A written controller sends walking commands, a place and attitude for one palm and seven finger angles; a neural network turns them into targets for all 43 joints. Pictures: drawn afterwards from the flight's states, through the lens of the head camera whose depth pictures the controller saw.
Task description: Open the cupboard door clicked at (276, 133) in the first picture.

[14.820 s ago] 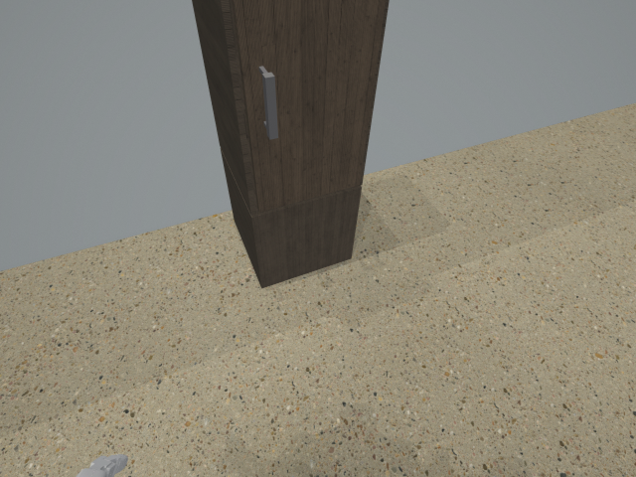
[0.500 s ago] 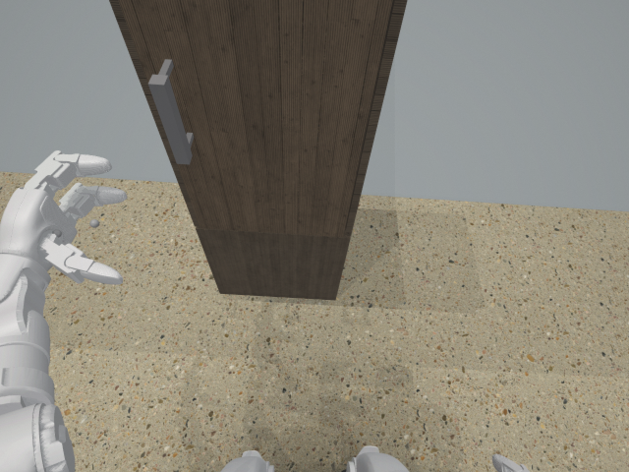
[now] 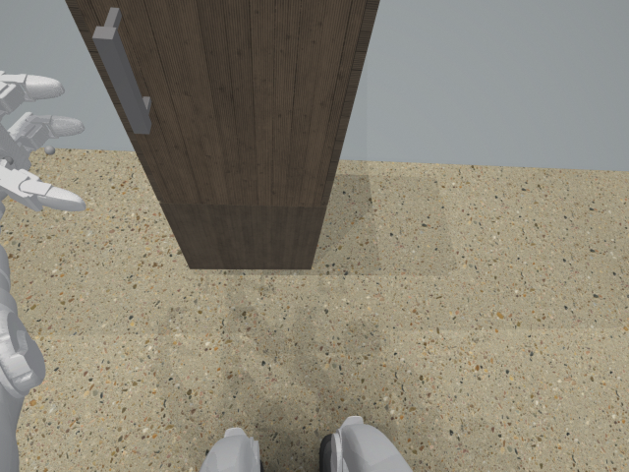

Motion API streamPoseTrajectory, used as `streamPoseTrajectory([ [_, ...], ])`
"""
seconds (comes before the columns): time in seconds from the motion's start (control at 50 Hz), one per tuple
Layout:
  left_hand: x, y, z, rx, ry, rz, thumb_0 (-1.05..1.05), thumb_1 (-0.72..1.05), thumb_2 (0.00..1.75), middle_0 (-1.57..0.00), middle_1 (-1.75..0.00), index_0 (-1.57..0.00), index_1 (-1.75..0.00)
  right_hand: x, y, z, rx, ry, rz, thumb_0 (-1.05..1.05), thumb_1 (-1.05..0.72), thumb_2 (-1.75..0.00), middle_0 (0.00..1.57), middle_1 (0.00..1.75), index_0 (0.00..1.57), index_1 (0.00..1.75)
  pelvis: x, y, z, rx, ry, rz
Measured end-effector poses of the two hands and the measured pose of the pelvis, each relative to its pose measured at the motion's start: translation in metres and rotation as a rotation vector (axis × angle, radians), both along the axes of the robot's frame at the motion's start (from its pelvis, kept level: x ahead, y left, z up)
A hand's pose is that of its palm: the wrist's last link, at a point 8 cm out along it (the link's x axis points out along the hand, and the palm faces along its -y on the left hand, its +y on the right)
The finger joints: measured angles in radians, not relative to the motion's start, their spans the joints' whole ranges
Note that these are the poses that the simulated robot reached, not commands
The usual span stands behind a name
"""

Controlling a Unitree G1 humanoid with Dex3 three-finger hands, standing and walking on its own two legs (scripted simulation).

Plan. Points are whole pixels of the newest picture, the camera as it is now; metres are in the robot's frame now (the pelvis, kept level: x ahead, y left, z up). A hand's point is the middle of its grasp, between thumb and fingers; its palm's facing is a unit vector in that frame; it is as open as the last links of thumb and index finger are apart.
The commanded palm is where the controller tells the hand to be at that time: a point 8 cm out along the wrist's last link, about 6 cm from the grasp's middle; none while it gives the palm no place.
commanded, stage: move the hooked fingers beside the handle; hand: left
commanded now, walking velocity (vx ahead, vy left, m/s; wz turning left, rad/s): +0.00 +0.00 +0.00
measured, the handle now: (129, 76) +0.62 +0.22 +0.07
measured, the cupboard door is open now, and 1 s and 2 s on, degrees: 0 0 0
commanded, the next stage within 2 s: slide the fingers in behind the handle in 1.70 s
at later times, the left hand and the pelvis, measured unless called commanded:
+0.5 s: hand (69, 86) +0.57 +0.28 +0.09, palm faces -0.03 -1.00 -0.01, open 14.0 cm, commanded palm +0.56 +0.31 +0.08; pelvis +0.01 +0.01 -0.02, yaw -2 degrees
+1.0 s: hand (73, 101) +0.56 +0.28 +0.08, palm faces -0.05 -1.00 +0.00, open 14.0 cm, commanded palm +0.56 +0.30 +0.07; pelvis +0.03 +0.01 -0.01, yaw -1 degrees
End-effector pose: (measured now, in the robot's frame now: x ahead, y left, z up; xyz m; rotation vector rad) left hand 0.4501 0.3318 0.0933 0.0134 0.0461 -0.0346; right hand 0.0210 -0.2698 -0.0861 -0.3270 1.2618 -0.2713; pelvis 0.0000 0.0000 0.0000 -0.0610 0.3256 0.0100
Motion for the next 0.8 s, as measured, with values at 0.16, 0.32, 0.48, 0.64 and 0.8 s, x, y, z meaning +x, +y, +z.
streamPoseTrajectory([
  [0.16, 0.033, 0.0, 0.002, 0.002, -0.027, -0.011, -0.02, -0.5, 0.3, -0.3, -1.2, -0.29, -1.2, -0.03, 0.001, 0.0, -0.025, 0.112, -0.038, 0.01, -0.9, -0.9, 0.21, 0.3, 0.2, 0.3, -0.001, 0.003, -0.006, -0.014, 0.05, 0.0],
  [0.32, 0.067, -0.006, -0.001, -0.01, 0.011, -0.014, -0.02, -0.5, 0.3, -0.3, -1.2, -0.3, -1.2, -0.054, 0.01, 0.002, -0.025, 0.193, -0.086, 0.01, -0.9, -0.9, 0.21, 0.3, 0.2, 0.3, 0.002, 0.006, -0.01, -0.024, 0.093, -0.007],
  [0.48, 0.097, 0.0, 0.001, -0.006, -0.003, 0.01, -0.02, -0.49, 0.3, -0.3, -1.2, -0.3, -1.2, -0.07, 0.022, 0.002, -0.019, 0.262, -0.127, 0.0, -0.9, -0.9, 0.21, 0.3, 0.2, 0.3, 0.006, 0.008, -0.016, -0.037, 0.139, -0.018],
  [0.64, 0.101, 0.012, -0.015, 0.01, 0.038, -0.005, -0.01, -0.49, 0.3, -0.3, -1.2, -0.29, -1.2, -0.071, 0.034, 0.005, 0.013, 0.32, -0.15, 0.0, -0.9, -0.9, 0.21, 0.3, 0.2, 0.3, 0.017, 0.013, -0.014, -0.041, 0.166, -0.029],
  [0.8, 0.095, 0.019, -0.013, -0.017, -0.001, 0.003, -0.02, -0.49, 0.3, -0.3, -1.2, -0.29, -1.2, -0.05, 0.031, 0.011, 0.011, 0.303, -0.125, 0.0, -0.9, -0.9, 0.21, 0.3, 0.2, 0.3, 0.027, 0.013, -0.009, -0.05, 0.154, -0.014],
])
